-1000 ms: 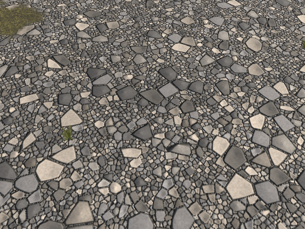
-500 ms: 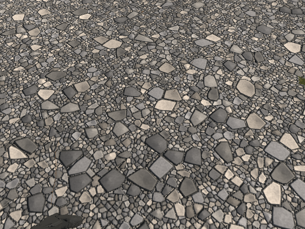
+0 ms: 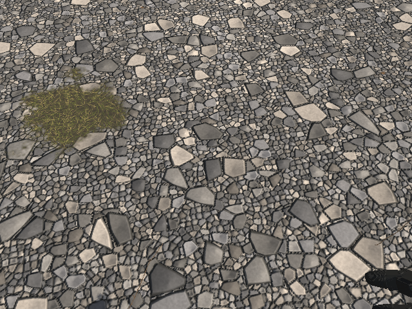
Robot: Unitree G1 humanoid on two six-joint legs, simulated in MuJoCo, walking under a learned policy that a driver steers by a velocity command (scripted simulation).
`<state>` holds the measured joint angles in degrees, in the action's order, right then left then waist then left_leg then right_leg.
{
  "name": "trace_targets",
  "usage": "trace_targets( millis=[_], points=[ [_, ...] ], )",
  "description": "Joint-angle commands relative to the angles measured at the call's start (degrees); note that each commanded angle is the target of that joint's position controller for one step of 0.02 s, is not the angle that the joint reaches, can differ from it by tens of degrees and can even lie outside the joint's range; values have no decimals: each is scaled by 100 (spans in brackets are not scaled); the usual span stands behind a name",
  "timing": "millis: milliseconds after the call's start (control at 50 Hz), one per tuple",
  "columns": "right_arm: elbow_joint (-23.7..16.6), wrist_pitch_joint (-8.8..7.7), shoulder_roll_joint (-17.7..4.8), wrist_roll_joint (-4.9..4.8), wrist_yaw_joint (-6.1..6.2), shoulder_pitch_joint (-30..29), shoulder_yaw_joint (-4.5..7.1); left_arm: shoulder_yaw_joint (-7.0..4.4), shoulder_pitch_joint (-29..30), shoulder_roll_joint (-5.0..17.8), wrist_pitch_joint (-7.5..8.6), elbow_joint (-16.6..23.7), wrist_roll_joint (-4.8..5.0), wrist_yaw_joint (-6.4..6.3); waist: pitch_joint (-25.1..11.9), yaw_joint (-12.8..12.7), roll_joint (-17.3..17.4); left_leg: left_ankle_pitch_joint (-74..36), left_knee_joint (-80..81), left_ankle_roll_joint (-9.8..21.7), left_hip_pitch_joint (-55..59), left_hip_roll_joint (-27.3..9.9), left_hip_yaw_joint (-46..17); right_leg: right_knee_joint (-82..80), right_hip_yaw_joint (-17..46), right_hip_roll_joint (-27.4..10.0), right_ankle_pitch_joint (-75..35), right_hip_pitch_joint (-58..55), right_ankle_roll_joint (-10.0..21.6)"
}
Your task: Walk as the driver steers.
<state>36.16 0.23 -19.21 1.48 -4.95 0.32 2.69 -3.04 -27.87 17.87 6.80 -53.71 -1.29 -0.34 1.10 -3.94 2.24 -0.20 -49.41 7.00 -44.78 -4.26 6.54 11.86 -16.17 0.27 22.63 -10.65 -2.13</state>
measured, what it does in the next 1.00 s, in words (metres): walks ahead, turning left: left foot, then right foot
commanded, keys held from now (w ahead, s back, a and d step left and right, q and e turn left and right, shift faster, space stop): w+q+shift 0.44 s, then w+shift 0.40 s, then w+e+shift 0.16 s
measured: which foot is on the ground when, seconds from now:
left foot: up 0.00-0.08, down 0.10-0.50, up 0.52-0.92, down 0.94-1.00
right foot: down 0.00-0.10, up 0.12-0.48, down 0.50-0.92, up 0.94-1.00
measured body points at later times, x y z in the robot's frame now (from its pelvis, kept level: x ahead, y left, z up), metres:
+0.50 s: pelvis +0.48 +0.02 -0.01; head +0.51 +0.03 +0.44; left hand +0.62 +0.34 -0.05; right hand +0.60 -0.26 -0.12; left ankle +0.25 +0.03 -0.71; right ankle +0.68 -0.05 -0.72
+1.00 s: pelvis +0.86 +0.24 -0.01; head +0.88 +0.27 +0.44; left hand +0.65 +0.41 -0.14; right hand +1.18 +0.20 -0.07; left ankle +0.89 +0.36 -0.72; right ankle +0.74 -0.01 -0.63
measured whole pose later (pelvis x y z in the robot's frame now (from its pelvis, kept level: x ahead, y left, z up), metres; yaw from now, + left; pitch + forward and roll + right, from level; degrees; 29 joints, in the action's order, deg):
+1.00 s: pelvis +0.86 +0.24 -0.01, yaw +34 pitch +2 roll -1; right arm 36.6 -3.8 -15.7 3.9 -1.2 1.3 -0.6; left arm -1.2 -29.4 14.4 4.0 -52.8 0.1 0.6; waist 1.9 -5.4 0.6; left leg 10.7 -38.2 4.4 -29.5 0.7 4.2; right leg 59.1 1.3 -1.2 22.8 5.8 3.8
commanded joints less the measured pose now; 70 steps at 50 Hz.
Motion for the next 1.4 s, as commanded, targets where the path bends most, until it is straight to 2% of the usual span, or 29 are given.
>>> trace_targets(
  millis=[20, 80, 100, 120, 140, 180, 240, 320, 420, 460, 480, 500, 520, 540, 560, 600, 660, 840, 900, 920, 940, 960, 980, 1020, 1160, 1300, 1360, 1380, 1400],
  points=[
    [-147, -50, -153, 8, -22, 260, -49, -120, 664, 856, 56, 599, 0, -69, 341, 740, -520, 5, 608, 308, 1602, 600, 590, 362, -86, -1261, -7198, 904, 341],
    [696, -47, -807, -159, 153, 3112, 344, -263, 1176, 1284, -253, 926, -12, -185, -1424, 2233, -559, 869, 883, 681, 5139, 1197, 152, 4438, 192, -1364, -8335, 1683, 461],
    [729, -58, -1016, -131, 304, 2809, 435, -160, 933, 852, -237, 926, -64, -4, -896, 1646, 284, 1262, 1370, 903, 5621, 741, -777, 6423, 254, -557, -2561, 3172, 272],
    [450, 77, -1856, 52, 349, 2132, 576, -19, 481, 319, -182, 1495, -99, 28, -1370, 796, 1419, 1612, 2029, 2073, 6880, -763, -4155, 8717, 867, 300, 859, 5488, -62],
    [286, 103, -1724, 16, 398, 2369, 618, -7, 1208, 610, -17, 1786, -110, 20, -1660, 1233, 383, 2662, 3212, 2208, 6758, -1068, -5425, 8605, 2060, 74, 285, 6136, 2],
    [554, -24, -1216, -36, 499, 2205, 508, 77, 1653, 563, 85, 1846, -125, -3, -187, 735, -618, 2125, 3620, 1641, 5017, -802, -4708, 7197, 2129, -466, -250, 5903, 88],
    [499, -267, -797, -92, 507, 1802, 336, 120, 1384, 467, -258, 1768, -297, -13, 92, 139, -664, 932, 3627, 1493, 3165, -139, -3479, 6077, 2122, -750, 91, 4754, -145],
    [447, -409, -789, -111, 449, 1778, 354, 278, 2632, 86, -366, 2302, -154, 122, 466, 366, -400, 858, 3962, 1141, 1875, 526, -2724, 3802, 1742, -704, -1448, 3906, -272],
    [481, -410, -967, -158, 406, 2070, 478, 227, 2941, 325, -306, 2383, 24, 138, 76, 716, 45, -362, 3443, 601, 2944, 363, -3020, 2080, 1829, -280, -2611, 2999, -85],
    [498, -400, -1140, -102, 445, 2061, 510, 76, 2207, 665, -274, 2163, 10, 48, -423, 360, 15, -1669, 2452, 390, 3587, 304, -3056, 1914, 1759, -4, -1787, 2275, 25],
    [528, -413, -1237, -82, 425, 1958, 512, -33, 1244, 844, -242, 1921, -24, -24, -927, -215, -179, -2241, 1230, 240, 3572, 451, -2762, 1858, 1570, 54, -1417, 1314, 124],
    [474, -480, -924, -52, 412, 1784, 408, -161, 40, 1125, -205, 1666, -116, -143, -1486, -787, -369, -1682, -463, 112, 2790, 686, -2442, 2031, 2014, -490, -565, -9, 275],
    [224, -551, 3, -150, 427, 1939, 159, -265, -525, 1606, -176, 1559, -340, -197, -1931, -650, -1895, 2102, -2365, -8, 1171, 1338, -1921, 1190, 4590, -1992, 1949, -1128, 632],
    [87, -546, 18, -207, 414, 2502, 37, -323, 162, 1684, -196, 1562, -254, -103, -2041, 48, -2878, 2642, -3096, 17, 187, 1257, -1658, 6, 7295, -2540, 2756, -961, 1113],
    [301, -439, -326, -55, 453, 2094, 55, -219, 889, 957, -230, 1723, -203, -34, -1095, 83, -1468, 2015, -3226, 33, -65, 726, -1501, 96, 6485, -2310, 2985, -161, 1176],
    [196, -394, -397, 130, 315, 1118, 56, -107, 824, 484, -232, 1461, -183, 39, -237, -39, -233, 1609, -2503, -62, 315, 431, -1383, 271, 4417, -1581, 688, 1037, 924],
    [-63, -271, -131, 136, 164, 1011, -61, -30, 571, 332, -73, 988, -78, 56, 20, 286, -832, 1720, -1942, -206, 283, 354, -1603, -83, 3809, -1372, 175, 1579, 1005],
    [-648, -337, -74, 61, -11, -597, -308, -74, 82, 795, 52, 502, 66, 164, 620, 259, -530, -83, 1215, -69, 1568, 374, -238, -1165, 1530, -1204, -3713, 1800, 977],
    [-352, -359, -410, 171, 216, 377, -151, -121, -126, 1175, -61, 295, 53, 64, -291, 865, -874, 874, 1447, 139, 3115, 866, -143, 834, 1439, -1302, -7217, 1074, 875],
    [47, -363, -597, 182, 318, 1646, -30, -123, 38, 1240, -119, 316, 68, 20, -902, 1508, -848, 881, 1665, 194, 4549, 836, -309, 2354, 1400, -1178, -7022, 1561, 798],
    [278, -368, -1051, 284, 445, 2581, 140, -41, 42, 922, -120, 477, 60, 29, -1582, 1808, -430, 2143, 1644, 222, 6069, -208, -1390, 4290, 1409, -840, -4985, 2814, 782],
    [246, -416, -1440, 419, 505, 2515, 243, 141, -608, -75, -123, 714, 184, 91, -2361, 1026, 1146, 3994, 2267, 458, 7292, -1963, -4186, 6446, 1710, -43, 457, 4669, 737],
    [164, -372, -1212, 235, 508, 2433, 234, -5, -107, 586, -156, 800, 203, 57, -2468, 1276, 655, 4277, 3151, 442, 6788, -2087, -5197, 7034, 2171, -27, 104, 5077, 873],
    [405, -466, -547, 148, 483, 1784, 111, 17, 637, 439, -187, 883, 153, 105, -562, 855, 57, 2610, 3401, 317, 5005, -1511, -3277, 6419, 2066, -510, -890, 5232, 841],
    [930, -781, 75, -84, 445, 1859, -5, 58, 1570, -74, -628, 1112, 0, 381, 510, 307, 115, -86, 4319, -224, 3754, -707, -326, 5570, 1732, -852, -1727, 5416, 633],
    [1134, -770, -528, -86, 634, 2181, 76, 160, 2526, 76, -564, 1504, 49, 572, 444, 164, 46, -4798, 3855, -689, 4544, -584, 1035, 3030, 396, 93, -2974, 4048, 1132],
    [936, -477, -1061, 41, 790, 1721, 234, -85, 394, 683, -604, 951, 55, 431, -710, -1030, 456, -6705, 983, -664, 4606, -942, 832, 3088, 564, 580, -1839, 1837, 1484],
    [834, -387, -1091, 84, 748, 1438, 259, -265, -789, 954, -603, 581, 59, 307, -1115, -1496, 235, -5541, -980, -570, 3843, -846, 705, 2700, 1041, 562, -1380, 502, 1701],
    [765, -411, -592, 79, 592, 1209, 165, -438, -484, 1196, -667, 572, 221, 164, -647, -1181, -966, 223, -3298, -645, 2363, 339, 652, 2263, 1894, 199, -1110, 27, 1894]
  ],
)
Velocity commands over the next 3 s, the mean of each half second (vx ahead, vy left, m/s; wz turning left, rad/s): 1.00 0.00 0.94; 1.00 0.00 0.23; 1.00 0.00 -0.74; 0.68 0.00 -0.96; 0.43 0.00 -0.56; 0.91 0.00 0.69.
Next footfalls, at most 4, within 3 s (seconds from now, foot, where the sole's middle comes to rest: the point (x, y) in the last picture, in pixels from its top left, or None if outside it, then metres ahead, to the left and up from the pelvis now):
0.10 left None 0.29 0.04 -0.76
0.50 right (239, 238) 0.72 -0.03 -0.76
0.94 left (132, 184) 0.92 0.39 -0.76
1.40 right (136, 102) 1.37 0.45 -0.76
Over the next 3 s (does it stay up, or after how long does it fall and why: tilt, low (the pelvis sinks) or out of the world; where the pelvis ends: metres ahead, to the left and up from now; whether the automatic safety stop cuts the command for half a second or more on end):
stays up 2.22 0.36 0.01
